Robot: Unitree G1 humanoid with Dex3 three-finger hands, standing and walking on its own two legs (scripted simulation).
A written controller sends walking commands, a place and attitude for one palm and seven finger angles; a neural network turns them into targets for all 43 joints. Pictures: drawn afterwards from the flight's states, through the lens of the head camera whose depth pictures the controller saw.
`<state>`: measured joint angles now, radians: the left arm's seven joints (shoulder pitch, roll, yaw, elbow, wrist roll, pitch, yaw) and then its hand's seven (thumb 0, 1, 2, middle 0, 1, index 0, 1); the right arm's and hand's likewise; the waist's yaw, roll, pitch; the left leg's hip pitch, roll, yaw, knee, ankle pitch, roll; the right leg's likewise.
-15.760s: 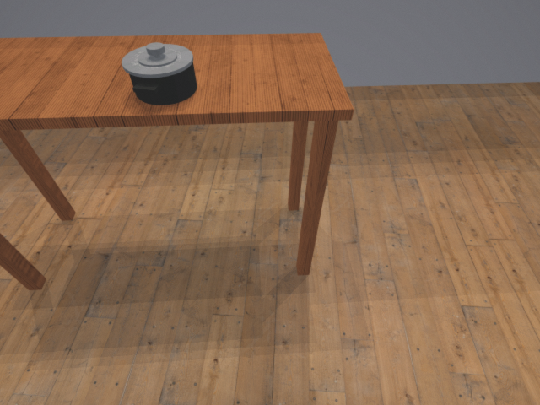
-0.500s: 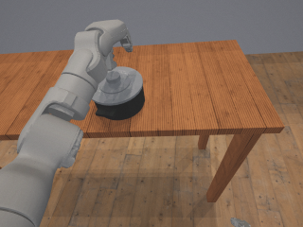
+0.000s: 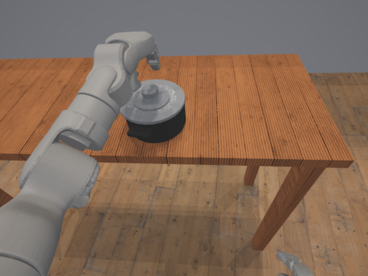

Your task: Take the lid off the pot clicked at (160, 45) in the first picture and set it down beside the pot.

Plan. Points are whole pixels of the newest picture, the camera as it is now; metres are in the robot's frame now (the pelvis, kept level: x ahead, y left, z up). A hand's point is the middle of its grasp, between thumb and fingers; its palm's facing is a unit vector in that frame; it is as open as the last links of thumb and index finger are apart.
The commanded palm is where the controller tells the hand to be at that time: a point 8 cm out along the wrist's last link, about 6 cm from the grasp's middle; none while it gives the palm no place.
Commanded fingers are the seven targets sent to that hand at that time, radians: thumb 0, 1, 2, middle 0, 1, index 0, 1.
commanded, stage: move the open hand above the knob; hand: left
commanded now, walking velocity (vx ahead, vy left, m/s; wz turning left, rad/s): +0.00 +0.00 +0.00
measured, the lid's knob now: (150, 91) +0.49 +0.09 +0.15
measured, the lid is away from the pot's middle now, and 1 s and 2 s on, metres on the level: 0.00 0.00 0.00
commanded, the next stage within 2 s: lower the open fingers around the knob in 0.10 s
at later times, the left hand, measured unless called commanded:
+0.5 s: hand (142, 79) +0.47 +0.09 +0.21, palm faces -0.29 -0.04 -0.96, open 9.9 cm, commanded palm +0.45 +0.09 +0.26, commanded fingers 0.00 -0.39 1.72 -0.88 -0.08 -0.88 -0.08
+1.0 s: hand (141, 91) +0.47 +0.10 +0.18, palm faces -0.34 -0.05 -0.94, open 9.9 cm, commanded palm +0.46 +0.09 +0.23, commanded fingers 0.00 -0.39 1.72 -0.88 -0.08 -0.88 -0.08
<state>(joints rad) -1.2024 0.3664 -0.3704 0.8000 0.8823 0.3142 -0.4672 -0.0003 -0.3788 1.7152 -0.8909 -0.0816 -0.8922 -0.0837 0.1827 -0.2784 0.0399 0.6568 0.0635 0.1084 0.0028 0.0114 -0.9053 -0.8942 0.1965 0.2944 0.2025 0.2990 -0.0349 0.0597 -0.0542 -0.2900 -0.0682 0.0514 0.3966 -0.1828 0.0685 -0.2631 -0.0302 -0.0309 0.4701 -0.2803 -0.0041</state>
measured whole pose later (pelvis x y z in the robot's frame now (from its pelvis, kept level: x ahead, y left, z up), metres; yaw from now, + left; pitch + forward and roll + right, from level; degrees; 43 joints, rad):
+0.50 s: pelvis +0.00 +0.01 +0.00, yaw -1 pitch +5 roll +1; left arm -1.22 0.31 -0.36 0.91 0.88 0.34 -0.46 0.00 -0.38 1.72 -0.89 -0.08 -0.89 -0.08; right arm 0.26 -0.27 0.04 0.70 0.05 0.09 0.00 0.01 -0.90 -0.89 0.20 0.29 0.20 0.30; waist -0.06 0.06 -0.06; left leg -0.28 -0.08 0.07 0.37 -0.18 0.08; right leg -0.26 -0.04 -0.01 0.45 -0.27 0.01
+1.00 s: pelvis +0.00 +0.00 +0.00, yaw +0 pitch +5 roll +1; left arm -1.20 0.30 -0.36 0.97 0.88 0.34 -0.44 0.00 -0.38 1.72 -0.89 -0.08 -0.90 -0.09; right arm 0.23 -0.28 0.04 0.70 0.05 0.11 -0.02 0.01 -0.90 -0.89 0.20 0.29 0.20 0.30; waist -0.06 0.05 -0.06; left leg -0.30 -0.07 0.06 0.40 -0.19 0.07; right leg -0.27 -0.03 -0.02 0.46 -0.28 0.00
